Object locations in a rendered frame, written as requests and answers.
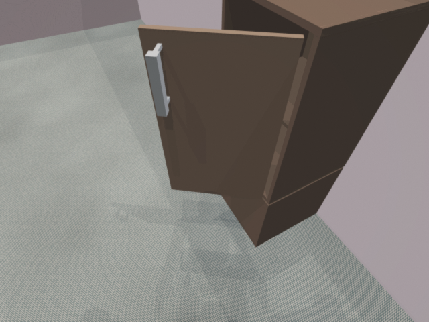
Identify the cupboard door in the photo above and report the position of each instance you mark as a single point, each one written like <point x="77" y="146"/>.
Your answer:
<point x="228" y="94"/>

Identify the handle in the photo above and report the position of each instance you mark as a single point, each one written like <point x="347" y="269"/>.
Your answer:
<point x="156" y="77"/>

